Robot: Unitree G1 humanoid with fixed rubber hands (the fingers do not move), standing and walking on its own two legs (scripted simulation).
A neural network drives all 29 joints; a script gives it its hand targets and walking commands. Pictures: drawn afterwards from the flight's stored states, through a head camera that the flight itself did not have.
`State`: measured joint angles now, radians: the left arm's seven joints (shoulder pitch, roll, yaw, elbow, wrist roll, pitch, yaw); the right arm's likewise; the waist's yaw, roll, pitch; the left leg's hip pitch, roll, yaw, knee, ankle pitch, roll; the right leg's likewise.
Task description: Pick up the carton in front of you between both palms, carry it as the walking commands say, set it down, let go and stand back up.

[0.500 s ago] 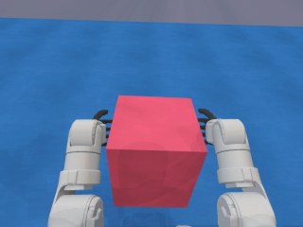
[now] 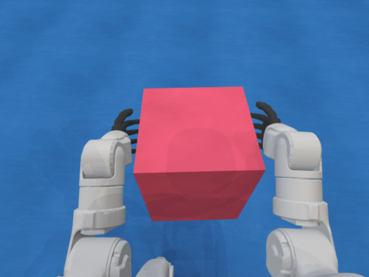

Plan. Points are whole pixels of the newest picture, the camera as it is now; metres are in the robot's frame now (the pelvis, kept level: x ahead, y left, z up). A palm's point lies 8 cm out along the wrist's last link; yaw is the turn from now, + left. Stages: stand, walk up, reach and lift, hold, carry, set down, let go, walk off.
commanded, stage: carry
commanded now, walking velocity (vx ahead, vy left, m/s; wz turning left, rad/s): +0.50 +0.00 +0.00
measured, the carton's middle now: (194, 159) +0.36 +0.01 +0.02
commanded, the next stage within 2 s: none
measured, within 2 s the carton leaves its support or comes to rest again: neither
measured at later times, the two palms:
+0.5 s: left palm (153, 74) +0.66 +0.13 +0.01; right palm (252, 78) +0.64 -0.16 +0.02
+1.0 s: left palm (165, 4) +0.96 +0.12 +0.08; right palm (247, 4) +0.98 -0.18 +0.07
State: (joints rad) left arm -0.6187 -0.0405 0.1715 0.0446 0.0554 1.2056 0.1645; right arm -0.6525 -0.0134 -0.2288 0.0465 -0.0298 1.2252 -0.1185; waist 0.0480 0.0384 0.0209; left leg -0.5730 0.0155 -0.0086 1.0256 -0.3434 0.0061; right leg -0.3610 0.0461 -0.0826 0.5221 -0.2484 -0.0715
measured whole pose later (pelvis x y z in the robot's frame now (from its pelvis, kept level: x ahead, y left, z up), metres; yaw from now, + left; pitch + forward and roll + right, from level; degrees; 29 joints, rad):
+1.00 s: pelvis +0.63 -0.05 -0.04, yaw +2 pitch +5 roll +3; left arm -0.57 -0.06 0.24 -0.03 0.07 1.19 0.12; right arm -0.58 0.07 -0.19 -0.03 -0.09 1.20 -0.13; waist 0.02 0.00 -0.04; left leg -0.64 0.05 0.10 0.75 -0.17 -0.02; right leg -0.09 0.01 -0.12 0.28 -0.27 -0.07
